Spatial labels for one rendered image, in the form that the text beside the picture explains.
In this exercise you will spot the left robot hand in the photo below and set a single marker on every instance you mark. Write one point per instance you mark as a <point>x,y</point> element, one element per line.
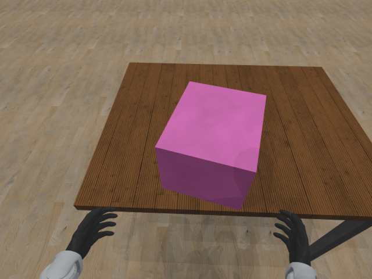
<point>87,232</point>

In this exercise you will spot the robot right forearm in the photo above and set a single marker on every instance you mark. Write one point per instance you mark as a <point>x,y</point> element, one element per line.
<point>297,270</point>

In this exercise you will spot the right robot hand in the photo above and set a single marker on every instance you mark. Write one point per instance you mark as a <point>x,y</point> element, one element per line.
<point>297,243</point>

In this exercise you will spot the carton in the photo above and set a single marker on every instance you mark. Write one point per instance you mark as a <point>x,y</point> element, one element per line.
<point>209,149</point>

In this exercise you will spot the table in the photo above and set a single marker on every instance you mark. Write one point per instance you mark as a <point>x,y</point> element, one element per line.
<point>315,160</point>

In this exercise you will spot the robot left forearm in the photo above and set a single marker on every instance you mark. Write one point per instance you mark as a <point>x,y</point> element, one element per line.
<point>66,265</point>

